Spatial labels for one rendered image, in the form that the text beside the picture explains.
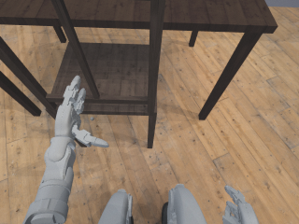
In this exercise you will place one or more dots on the robot left forearm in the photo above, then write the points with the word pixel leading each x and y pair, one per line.
pixel 51 202

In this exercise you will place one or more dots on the chair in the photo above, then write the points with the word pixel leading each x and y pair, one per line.
pixel 119 79

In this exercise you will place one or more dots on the right robot shin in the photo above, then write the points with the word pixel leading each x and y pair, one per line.
pixel 172 217

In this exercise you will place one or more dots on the robot right thigh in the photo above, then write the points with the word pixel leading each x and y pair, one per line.
pixel 182 202

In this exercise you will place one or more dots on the robot left hand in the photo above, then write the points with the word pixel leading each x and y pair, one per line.
pixel 68 114

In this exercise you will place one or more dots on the table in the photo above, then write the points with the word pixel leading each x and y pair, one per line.
pixel 251 17

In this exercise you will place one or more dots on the robot right hand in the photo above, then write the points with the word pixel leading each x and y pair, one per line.
pixel 242 211

